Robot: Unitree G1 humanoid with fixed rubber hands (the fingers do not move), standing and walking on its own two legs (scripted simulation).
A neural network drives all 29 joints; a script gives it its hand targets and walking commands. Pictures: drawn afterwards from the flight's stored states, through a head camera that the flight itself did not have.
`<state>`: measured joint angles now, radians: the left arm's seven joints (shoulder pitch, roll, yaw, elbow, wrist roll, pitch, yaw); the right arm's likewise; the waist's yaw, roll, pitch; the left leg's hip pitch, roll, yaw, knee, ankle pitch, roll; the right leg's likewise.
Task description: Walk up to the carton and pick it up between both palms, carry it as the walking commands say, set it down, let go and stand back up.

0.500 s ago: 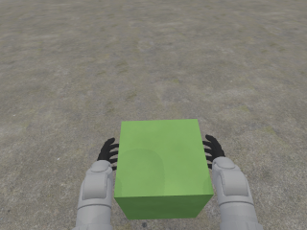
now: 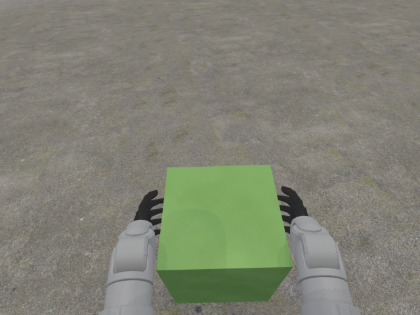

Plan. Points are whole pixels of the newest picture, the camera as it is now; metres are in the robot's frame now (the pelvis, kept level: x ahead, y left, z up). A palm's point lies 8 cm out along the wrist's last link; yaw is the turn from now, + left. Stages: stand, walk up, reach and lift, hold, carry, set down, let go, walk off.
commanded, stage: reach and lift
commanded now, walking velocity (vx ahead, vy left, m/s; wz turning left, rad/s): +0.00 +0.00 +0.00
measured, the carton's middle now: (220, 238) +0.30 +0.00 -0.02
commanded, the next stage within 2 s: hold in 0.06 s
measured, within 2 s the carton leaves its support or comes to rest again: neither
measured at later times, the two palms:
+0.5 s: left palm (144, 229) +0.28 +0.15 +0.05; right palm (299, 225) +0.28 -0.15 +0.05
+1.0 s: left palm (145, 230) +0.28 +0.15 +0.04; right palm (300, 227) +0.28 -0.15 +0.05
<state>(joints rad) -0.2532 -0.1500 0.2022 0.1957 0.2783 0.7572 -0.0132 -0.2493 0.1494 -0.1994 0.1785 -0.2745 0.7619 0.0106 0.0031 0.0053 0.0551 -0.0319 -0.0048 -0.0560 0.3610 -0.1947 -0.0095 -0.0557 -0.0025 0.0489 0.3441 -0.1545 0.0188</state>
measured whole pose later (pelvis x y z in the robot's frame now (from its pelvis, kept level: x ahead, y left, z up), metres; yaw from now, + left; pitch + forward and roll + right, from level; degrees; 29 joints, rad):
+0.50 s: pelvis +0.00 +0.00 +0.00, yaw +0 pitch -8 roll +0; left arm -0.24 -0.15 0.19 0.19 0.27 0.76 -0.01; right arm -0.24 0.15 -0.19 0.17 -0.27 0.77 0.01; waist 0.00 0.01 0.05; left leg -0.04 0.00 -0.06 0.37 -0.20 -0.01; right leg -0.06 0.00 0.05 0.35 -0.15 0.02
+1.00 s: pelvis +0.00 +0.00 +0.00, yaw +0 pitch -8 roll +0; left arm -0.22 -0.14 0.17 0.18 0.26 0.77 0.00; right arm -0.22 0.14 -0.18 0.15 -0.26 0.78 0.01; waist 0.00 0.01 0.04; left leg -0.04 0.00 -0.06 0.37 -0.20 -0.01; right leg -0.06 0.00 0.05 0.34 -0.16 0.02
